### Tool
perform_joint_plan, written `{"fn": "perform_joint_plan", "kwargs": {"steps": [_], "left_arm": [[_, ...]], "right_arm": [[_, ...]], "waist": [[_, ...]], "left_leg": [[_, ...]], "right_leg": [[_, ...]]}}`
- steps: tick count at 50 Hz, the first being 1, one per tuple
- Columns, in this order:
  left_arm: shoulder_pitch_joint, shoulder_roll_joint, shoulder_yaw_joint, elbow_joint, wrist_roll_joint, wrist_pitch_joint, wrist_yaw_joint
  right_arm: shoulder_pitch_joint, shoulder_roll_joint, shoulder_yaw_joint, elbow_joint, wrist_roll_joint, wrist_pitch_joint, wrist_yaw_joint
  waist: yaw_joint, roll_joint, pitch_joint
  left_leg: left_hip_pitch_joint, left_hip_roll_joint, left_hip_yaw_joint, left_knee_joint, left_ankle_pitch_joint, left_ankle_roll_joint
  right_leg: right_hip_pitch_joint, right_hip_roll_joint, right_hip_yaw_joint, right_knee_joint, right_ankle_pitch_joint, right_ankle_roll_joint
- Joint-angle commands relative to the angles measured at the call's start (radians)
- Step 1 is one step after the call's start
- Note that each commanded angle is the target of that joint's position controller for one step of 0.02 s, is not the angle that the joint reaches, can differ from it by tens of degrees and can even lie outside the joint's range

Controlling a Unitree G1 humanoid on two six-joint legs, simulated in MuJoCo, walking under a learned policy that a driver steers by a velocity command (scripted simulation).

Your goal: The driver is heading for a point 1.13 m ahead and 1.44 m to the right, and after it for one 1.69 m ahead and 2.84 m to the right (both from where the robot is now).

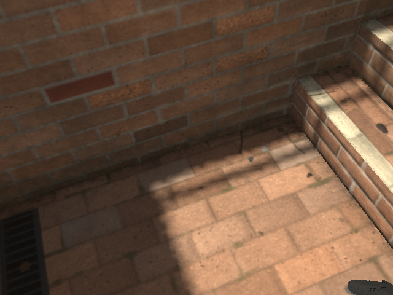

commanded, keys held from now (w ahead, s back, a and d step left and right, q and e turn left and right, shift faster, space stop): e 1.00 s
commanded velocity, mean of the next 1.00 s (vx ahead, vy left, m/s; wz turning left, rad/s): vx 0.02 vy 0.00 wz -0.60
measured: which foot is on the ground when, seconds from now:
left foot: up 0.00-0.24, down 0.26-0.64, up 0.66-1.00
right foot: down 0.00-0.28, up 0.30-0.62, down 0.64-1.00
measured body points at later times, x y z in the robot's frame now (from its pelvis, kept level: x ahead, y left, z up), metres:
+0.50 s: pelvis +0.05 +0.05 +0.00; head +0.07 +0.06 +0.44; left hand +0.30 +0.24 -0.09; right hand +0.10 -0.25 -0.10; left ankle +0.11 +0.17 -0.74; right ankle -0.01 -0.07 -0.65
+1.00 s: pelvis +0.03 +0.01 -0.01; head +0.05 -0.02 +0.44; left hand +0.34 +0.12 -0.08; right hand +0.04 -0.31 -0.10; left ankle +0.13 +0.13 -0.71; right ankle -0.01 -0.07 -0.74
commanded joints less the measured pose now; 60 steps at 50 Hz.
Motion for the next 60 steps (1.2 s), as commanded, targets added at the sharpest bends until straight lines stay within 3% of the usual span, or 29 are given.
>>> {"fn": "perform_joint_plan", "kwargs": {"steps": [1,3,9,12,13,14,15,16,18,20,22,26,30,31,32,33,34,35,37,43,45,49,51,53,54,55,56,58,60], "left_arm": [[-0.017,0.164,0.046,-0.096,-0.002,0.002,0.015],[-0.022,0.155,0.043,-0.104,-0.017,0.015,0.018],[-0.054,0.157,0.046,-0.149,0.005,0.023,0.033],[-0.080,0.132,0.041,-0.156,-0.026,0.032,0.024],[-0.080,0.107,0.034,-0.163,-0.027,0.024,0.013],[-0.028,0.021,0.008,-0.167,-0.009,0.020,0.000],[0.063,0.052,0.014,-0.169,0.006,0.009,-0.011],[-0.006,0.153,0.037,-0.177,0.005,-0.001,-0.026],[-0.061,0.166,0.042,-0.149,-0.013,0.020,-0.015],[-0.077,0.123,0.028,-0.144,-0.027,0.056,-0.013],[-0.127,0.132,0.035,-0.167,-0.018,0.073,0.001],[-0.183,0.058,-0.004,-0.188,-0.014,0.060,-0.040],[-0.079,0.105,0.028,-0.157,-0.015,0.046,-0.063],[-0.047,0.116,0.040,-0.138,-0.011,0.042,-0.063],[-0.046,0.164,0.055,-0.145,0.008,0.030,-0.060],[-0.063,0.328,0.085,-0.186,0.020,0.021,-0.052],[-0.016,0.323,0.086,-0.190,0.037,0.005,-0.058],[-0.027,0.276,0.077,-0.185,0.040,-0.008,-0.059],[-0.119,0.213,0.063,-0.200,-0.004,0.003,-0.041],[-0.140,0.149,0.034,-0.164,-0.010,0.028,-0.022],[-0.105,0.210,0.057,-0.147,-0.010,0.041,-0.027],[-0.063,0.214,0.061,-0.115,-0.024,0.039,-0.039],[-0.128,0.206,0.056,-0.134,-0.027,0.046,-0.035],[-0.147,0.137,0.036,-0.164,-0.018,0.049,-0.032],[-0.088,0.097,0.024,-0.151,-0.027,0.045,-0.038],[-0.101,0.177,0.040,-0.156,-0.029,0.034,-0.040],[-0.133,0.229,0.067,-0.146,-0.032,0.041,-0.044],[-0.128,0.171,0.056,-0.138,-0.032,0.066,-0.041],[-0.129,0.109,0.036,-0.136,-0.027,0.080,-0.047]], "right_arm": [[0.086,-0.045,-0.017,-0.032,-0.002,0.022,-0.014],[0.049,-0.028,-0.017,-0.046,0.005,0.032,-0.008],[-0.032,-0.042,-0.031,-0.057,0.009,0.011,-0.010],[0.077,-0.031,-0.046,-0.019,0.019,-0.005,0.010],[0.127,-0.072,-0.069,0.004,0.013,-0.001,0.013],[0.185,-0.118,-0.081,-0.003,0.005,0.007,0.015],[0.170,-0.138,-0.081,-0.038,-0.013,0.026,0.015],[0.146,-0.145,-0.089,-0.064,-0.032,0.020,0.022],[0.053,-0.070,-0.068,-0.085,-0.012,0.028,0.021],[0.010,-0.080,-0.063,-0.089,0.012,0.044,0.009],[0.023,-0.075,-0.058,-0.067,0.009,0.042,-0.012],[0.057,-0.138,-0.075,-0.054,0.011,0.048,-0.026],[0.058,-0.160,-0.079,-0.050,0.042,0.037,-0.011],[0.070,-0.132,-0.073,-0.042,0.035,0.038,-0.004],[0.112,-0.074,-0.064,-0.036,0.017,0.039,0.003],[0.121,-0.034,-0.050,-0.092,-0.017,0.028,0.010],[0.017,-0.097,-0.065,-0.113,0.006,0.010,0.000],[-0.057,-0.127,-0.078,-0.118,0.034,0.006,-0.006],[-0.041,-0.092,-0.075,-0.087,0.016,0.025,-0.023],[-0.010,-0.028,-0.050,-0.090,-0.002,0.033,0.007],[-0.044,-0.026,-0.043,-0.103,-0.002,0.035,0.029],[-0.053,-0.046,-0.052,-0.128,0.014,0.024,0.046],[-0.011,-0.046,-0.056,-0.120,0.013,0.017,0.048],[0.115,-0.096,-0.073,-0.089,0.000,0.025,0.038],[0.147,-0.151,-0.082,-0.081,-0.021,0.038,0.030],[0.170,-0.155,-0.090,-0.081,-0.026,0.036,0.026],[0.093,-0.127,-0.080,-0.105,-0.021,0.033,0.021],[-0.003,-0.072,-0.061,-0.111,0.017,0.039,0.016],[-0.025,-0.072,-0.053,-0.104,0.022,0.049,0.017]], "waist": [[-0.040,-0.096,-0.140],[-0.031,-0.124,-0.140],[0.001,-0.200,-0.148],[-0.057,-0.189,-0.136],[-0.070,-0.174,-0.126],[-0.054,0.028,-0.182],[-0.002,0.233,-0.212],[-0.023,0.281,-0.226],[-0.022,0.159,-0.116],[-0.008,0.128,-0.050],[-0.025,0.160,-0.006],[-0.056,0.164,-0.089],[-0.017,0.155,-0.119],[-0.003,0.112,-0.106],[-0.025,-0.051,-0.068],[-0.081,-0.447,-0.053],[0.022,-0.394,-0.144],[0.035,-0.257,-0.100],[0.000,-0.149,-0.070],[-0.041,-0.144,-0.141],[-0.016,-0.168,-0.157],[-0.002,-0.218,-0.116],[-0.047,-0.212,-0.109],[-0.084,-0.090,-0.160],[-0.058,0.188,-0.192],[-0.082,0.279,-0.218],[-0.056,0.209,-0.176],[-0.019,0.131,-0.080],[-0.007,0.091,-0.050]], "left_leg": [[-0.003,-0.012,0.007,-0.101,0.078,-0.015],[0.017,-0.025,-0.002,-0.209,0.126,-0.005],[0.127,-0.074,0.002,-0.378,0.066,-0.001],[0.372,-0.108,0.054,-0.716,0.211,0.015],[0.506,-0.064,0.050,-0.763,0.307,0.026],[0.714,0.175,-0.145,-0.744,0.596,0.131],[0.731,0.379,-0.342,-0.746,0.883,0.299],[0.678,0.424,-0.466,-0.816,0.769,0.417],[0.556,0.289,-0.265,-0.834,0.535,0.335],[0.436,0.211,-0.121,-0.866,0.453,0.290],[0.415,0.149,0.005,-0.875,0.405,0.251],[0.493,0.186,0.054,-0.840,0.415,0.249],[0.478,0.217,0.054,-0.788,0.257,0.206],[0.440,0.180,0.102,-0.716,0.192,0.161],[0.326,0.097,0.209,-0.510,0.068,0.080],[-0.009,-0.030,0.268,-0.199,-0.256,-0.013],[-0.058,-0.058,0.099,-0.045,-0.319,-0.001],[-0.080,-0.039,0.053,0.027,-0.255,0.019],[-0.116,-0.010,0.035,0.033,-0.096,0.029],[0.054,-0.047,0.063,-0.207,0.056,0.030],[0.129,-0.072,0.084,-0.333,0.017,0.036],[0.217,-0.093,0.083,-0.480,-0.046,0.060],[0.338,-0.106,0.103,-0.646,0.074,0.087],[0.653,0.041,0.016,-0.719,0.320,0.155],[0.784,0.256,-0.152,-0.754,0.595,0.286],[0.696,0.387,-0.340,-0.819,0.648,0.418],[0.626,0.363,-0.296,-0.829,0.628,0.409],[0.549,0.252,-0.170,-0.853,0.541,0.331],[0.493,0.197,-0.062,-0.864,0.505,0.296]], "right_leg": [[0.125,-0.254,0.262,-0.081,0.366,-0.174],[0.126,-0.241,0.289,-0.068,0.213,-0.146],[0.149,-0.223,0.365,0.000,0.201,-0.108],[0.086,-0.140,0.352,0.059,0.168,-0.065],[0.011,-0.099,0.329,0.109,0.046,-0.034],[-0.161,0.000,0.209,0.377,-0.371,0.030],[-0.269,0.069,0.137,0.620,-0.643,0.098],[-0.346,-0.005,0.098,0.831,-0.570,0.142],[-0.347,-0.072,0.058,0.995,-0.436,0.170],[-0.271,-0.072,0.034,1.019,-0.355,0.177],[-0.262,-0.090,-0.009,0.883,-0.243,0.160],[-0.148,-0.134,-0.068,0.535,-0.275,0.121],[0.049,-0.118,-0.106,0.227,-0.193,0.072],[0.126,-0.085,-0.116,0.096,-0.123,0.052],[0.198,-0.159,0.057,-0.021,0.003,0.020],[0.329,-0.418,0.463,-0.017,0.357,-0.104],[0.302,-0.483,0.598,-0.109,0.355,-0.246],[0.284,-0.431,0.524,-0.099,0.266,-0.218],[0.258,-0.353,0.412,-0.050,0.150,-0.114],[0.174,-0.230,0.292,0.007,0.208,-0.097],[0.175,-0.224,0.314,0.013,0.152,-0.098],[0.165,-0.226,0.408,0.018,0.190,-0.119],[0.123,-0.189,0.408,0.047,0.239,-0.096],[-0.096,-0.107,0.348,0.156,-0.063,-0.003],[-0.276,0.029,0.148,0.401,-0.450,0.086],[-0.297,0.008,0.087,0.636,-0.548,0.132],[-0.286,-0.046,0.095,0.773,-0.494,0.153],[-0.273,-0.068,0.096,0.808,-0.403,0.184],[-0.195,-0.078,0.070,0.705,-0.340,0.189]]}}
